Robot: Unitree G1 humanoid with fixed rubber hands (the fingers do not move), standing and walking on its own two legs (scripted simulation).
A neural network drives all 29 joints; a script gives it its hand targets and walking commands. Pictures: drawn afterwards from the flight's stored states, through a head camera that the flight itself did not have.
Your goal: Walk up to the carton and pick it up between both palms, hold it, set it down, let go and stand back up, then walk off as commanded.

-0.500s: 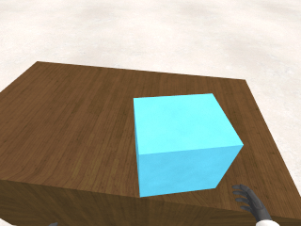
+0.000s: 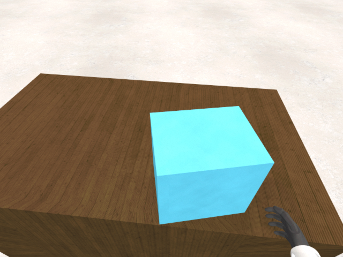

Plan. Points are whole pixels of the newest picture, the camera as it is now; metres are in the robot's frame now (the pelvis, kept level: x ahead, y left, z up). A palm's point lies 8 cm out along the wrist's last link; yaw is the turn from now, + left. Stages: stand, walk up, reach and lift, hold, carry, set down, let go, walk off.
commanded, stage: walk off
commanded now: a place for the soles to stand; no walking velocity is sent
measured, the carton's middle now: (199, 164) +0.38 -0.06 +0.01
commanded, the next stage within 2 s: none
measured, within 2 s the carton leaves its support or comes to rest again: neither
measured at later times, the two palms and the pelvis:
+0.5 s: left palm out of the picture -0.03 +0.26 -0.09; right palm (313, 254) +0.19 -0.31 -0.04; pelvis -0.09 -0.06 -0.03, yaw -1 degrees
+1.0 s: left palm out of the picture -0.16 +0.28 -0.12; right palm out of the picture -0.19 -0.36 -0.11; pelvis -0.26 -0.04 -0.02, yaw -1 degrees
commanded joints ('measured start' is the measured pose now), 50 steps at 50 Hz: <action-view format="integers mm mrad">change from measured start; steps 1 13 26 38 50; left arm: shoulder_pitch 50 155 75 145 123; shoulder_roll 266 252 301 260 279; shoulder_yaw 62 62 84 51 93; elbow -191 -357 -450 -431 -342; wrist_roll -15 -15 4 -19 -22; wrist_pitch -8 43 -11 43 46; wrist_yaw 18 15 62 65 55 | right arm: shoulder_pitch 43 27 93 175 135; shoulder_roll -255 -272 -224 -240 -246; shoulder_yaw -117 -123 -117 -139 -136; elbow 89 -67 -92 -20 23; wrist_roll -24 -36 9 -29 -14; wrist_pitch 93 133 159 136 141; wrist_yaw -11 -32 -44 -3 -38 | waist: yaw -6 -25 -18 -37 -43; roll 21 244 -111 20 148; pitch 108 -44 15 -102 -13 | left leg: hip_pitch -85 -19 -454 48 72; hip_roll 120 288 -147 38 242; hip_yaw -125 -127 -259 -246 -333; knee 16 145 956 -70 87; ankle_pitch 299 475 -330 -124 255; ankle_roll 38 191 1 -16 196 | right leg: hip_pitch -151 -338 -66 -304 -407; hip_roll -61 43 -225 -84 161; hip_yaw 99 76 372 170 159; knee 69 582 100 377 818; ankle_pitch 283 -319 450 9 -339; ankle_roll -92 -48 -306 -129 -1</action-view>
